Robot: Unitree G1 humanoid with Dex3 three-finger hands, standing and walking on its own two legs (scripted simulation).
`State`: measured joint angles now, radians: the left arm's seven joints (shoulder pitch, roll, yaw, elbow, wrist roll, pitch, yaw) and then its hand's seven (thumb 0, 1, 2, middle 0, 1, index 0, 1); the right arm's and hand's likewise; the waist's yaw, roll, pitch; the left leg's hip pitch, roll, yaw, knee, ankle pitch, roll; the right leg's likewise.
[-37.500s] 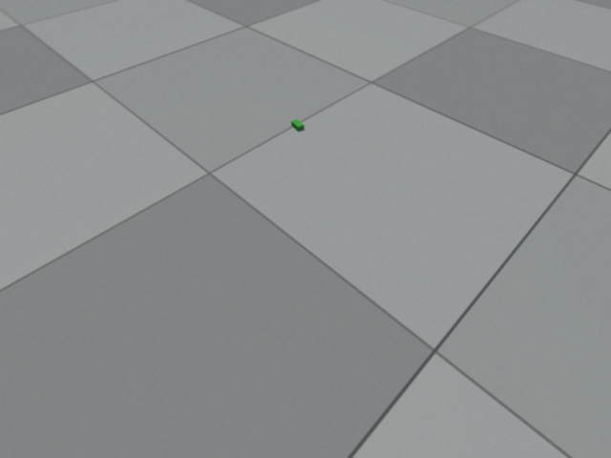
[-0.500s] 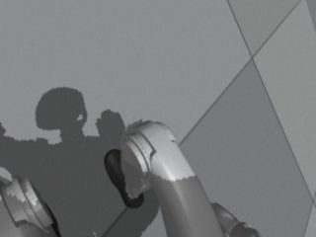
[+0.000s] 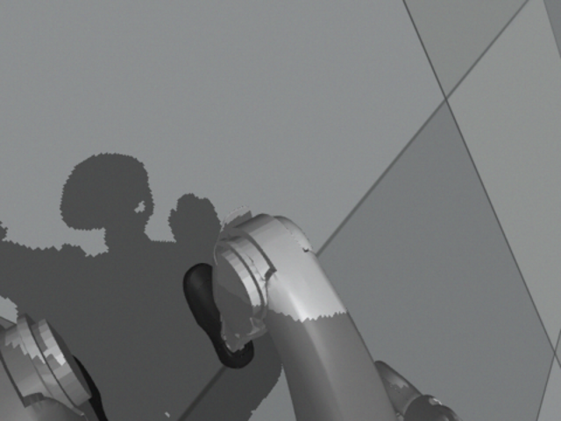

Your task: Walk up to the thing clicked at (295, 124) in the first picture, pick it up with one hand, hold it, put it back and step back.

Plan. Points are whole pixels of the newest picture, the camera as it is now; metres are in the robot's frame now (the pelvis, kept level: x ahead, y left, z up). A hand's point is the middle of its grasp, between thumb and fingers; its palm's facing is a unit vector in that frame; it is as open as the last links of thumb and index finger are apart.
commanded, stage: close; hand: left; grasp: from above
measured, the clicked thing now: out of the picture +0.49 +0.37 -0.30
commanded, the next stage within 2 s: settle in 0.52 s
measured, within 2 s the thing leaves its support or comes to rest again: leaves its support in 0.96 s
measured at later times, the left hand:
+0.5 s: hand out of the picture +0.47 +0.36 -0.26, palm faces -0.44 -0.16 -0.89, open 6.8 cm
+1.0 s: hand out of the picture +0.47 +0.37 -0.25, palm faces -0.43 -0.16 -0.89, open 6.8 cm
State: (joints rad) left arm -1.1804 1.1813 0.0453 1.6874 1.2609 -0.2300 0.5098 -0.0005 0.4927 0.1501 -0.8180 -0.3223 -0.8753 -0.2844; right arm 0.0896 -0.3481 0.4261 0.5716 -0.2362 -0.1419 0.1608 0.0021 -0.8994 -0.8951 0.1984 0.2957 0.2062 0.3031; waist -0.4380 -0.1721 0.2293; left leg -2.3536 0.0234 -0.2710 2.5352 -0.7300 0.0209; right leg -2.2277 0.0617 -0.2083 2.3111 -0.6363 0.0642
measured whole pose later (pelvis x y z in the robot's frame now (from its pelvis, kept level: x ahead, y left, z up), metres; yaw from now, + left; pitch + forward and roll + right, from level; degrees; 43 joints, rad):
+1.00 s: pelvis +0.00 +0.00 +0.00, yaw +0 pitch +30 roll -17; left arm -1.14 1.16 0.11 1.58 1.28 -0.21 0.44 0.00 0.50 0.00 -1.02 -0.05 -1.06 -0.01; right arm 0.12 -0.35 0.39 0.56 -0.23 -0.11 0.16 0.00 -0.91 -0.90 0.20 0.30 0.21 0.30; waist -0.42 -0.16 0.20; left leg -2.36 0.02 -0.27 2.53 -0.72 0.02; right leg -2.23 0.05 -0.21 2.31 -0.64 0.06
